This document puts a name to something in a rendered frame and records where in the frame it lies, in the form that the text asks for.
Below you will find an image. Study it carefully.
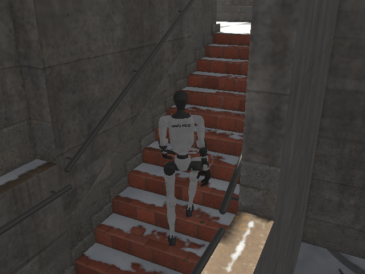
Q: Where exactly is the robot right forearm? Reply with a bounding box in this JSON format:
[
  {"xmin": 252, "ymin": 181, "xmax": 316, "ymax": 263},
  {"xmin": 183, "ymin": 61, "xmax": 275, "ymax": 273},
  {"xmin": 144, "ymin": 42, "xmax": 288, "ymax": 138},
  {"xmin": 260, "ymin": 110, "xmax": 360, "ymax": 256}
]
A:
[{"xmin": 199, "ymin": 139, "xmax": 210, "ymax": 171}]

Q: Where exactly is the humanoid robot head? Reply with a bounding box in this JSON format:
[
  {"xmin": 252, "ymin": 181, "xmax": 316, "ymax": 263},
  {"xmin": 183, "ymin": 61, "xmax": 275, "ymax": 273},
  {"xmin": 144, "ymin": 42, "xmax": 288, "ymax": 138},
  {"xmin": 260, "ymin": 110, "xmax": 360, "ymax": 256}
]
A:
[{"xmin": 171, "ymin": 91, "xmax": 191, "ymax": 119}]

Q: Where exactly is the robot right hand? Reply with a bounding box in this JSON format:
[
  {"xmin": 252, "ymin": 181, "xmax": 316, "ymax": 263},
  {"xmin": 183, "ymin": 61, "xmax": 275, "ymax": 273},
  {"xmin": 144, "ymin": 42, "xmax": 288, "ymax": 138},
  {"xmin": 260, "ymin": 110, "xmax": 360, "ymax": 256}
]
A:
[{"xmin": 197, "ymin": 169, "xmax": 210, "ymax": 187}]

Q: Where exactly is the humanoid robot torso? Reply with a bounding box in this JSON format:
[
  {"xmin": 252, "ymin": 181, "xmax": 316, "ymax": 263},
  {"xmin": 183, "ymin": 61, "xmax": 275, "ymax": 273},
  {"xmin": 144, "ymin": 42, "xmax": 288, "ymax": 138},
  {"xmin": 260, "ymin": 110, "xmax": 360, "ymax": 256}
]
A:
[{"xmin": 168, "ymin": 114, "xmax": 195, "ymax": 171}]

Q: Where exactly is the robot left forearm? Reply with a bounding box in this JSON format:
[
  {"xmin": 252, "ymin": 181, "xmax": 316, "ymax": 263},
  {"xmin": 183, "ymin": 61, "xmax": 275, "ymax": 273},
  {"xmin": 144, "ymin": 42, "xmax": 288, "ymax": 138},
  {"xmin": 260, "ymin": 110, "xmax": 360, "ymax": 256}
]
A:
[{"xmin": 159, "ymin": 139, "xmax": 168, "ymax": 154}]

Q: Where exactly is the robot right upper arm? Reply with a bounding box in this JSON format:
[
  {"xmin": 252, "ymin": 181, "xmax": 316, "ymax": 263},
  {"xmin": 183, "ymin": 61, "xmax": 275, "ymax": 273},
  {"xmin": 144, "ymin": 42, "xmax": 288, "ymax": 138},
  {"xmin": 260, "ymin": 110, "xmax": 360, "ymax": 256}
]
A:
[{"xmin": 193, "ymin": 115, "xmax": 205, "ymax": 148}]

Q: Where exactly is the robot left upper arm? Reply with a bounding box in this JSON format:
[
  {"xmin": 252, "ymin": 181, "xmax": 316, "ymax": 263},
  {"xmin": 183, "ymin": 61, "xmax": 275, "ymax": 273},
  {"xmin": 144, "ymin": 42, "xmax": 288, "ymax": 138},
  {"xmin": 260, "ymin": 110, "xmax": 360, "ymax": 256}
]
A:
[{"xmin": 159, "ymin": 115, "xmax": 169, "ymax": 146}]

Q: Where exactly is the robot left hand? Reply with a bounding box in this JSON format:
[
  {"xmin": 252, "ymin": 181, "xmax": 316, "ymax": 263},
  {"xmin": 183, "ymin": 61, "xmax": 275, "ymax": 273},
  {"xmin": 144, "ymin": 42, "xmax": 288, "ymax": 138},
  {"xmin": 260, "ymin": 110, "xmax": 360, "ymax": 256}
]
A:
[{"xmin": 162, "ymin": 150, "xmax": 176, "ymax": 159}]

